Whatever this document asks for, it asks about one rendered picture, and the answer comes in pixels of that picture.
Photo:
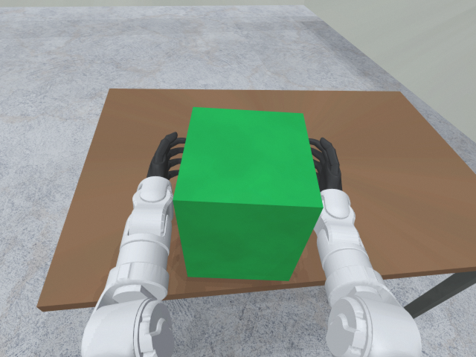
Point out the robot right hand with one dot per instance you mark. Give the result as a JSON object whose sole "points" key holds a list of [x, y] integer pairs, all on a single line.
{"points": [[329, 174]]}

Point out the carton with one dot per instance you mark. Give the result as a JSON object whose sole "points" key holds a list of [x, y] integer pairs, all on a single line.
{"points": [[247, 196]]}

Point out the robot right upper arm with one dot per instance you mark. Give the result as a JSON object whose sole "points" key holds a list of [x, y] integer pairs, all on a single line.
{"points": [[363, 327]]}

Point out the table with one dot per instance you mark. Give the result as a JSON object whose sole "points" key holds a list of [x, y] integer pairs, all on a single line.
{"points": [[413, 196]]}

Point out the robot left upper arm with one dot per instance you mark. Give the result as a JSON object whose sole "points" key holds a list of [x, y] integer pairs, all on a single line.
{"points": [[138, 328]]}

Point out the robot left hand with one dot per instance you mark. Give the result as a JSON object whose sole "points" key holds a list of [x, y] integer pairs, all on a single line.
{"points": [[161, 163]]}

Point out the left robot forearm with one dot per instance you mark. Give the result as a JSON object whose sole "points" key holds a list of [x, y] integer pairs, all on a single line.
{"points": [[141, 269]]}

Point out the right robot forearm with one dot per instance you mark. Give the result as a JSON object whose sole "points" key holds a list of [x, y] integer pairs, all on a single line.
{"points": [[343, 257]]}

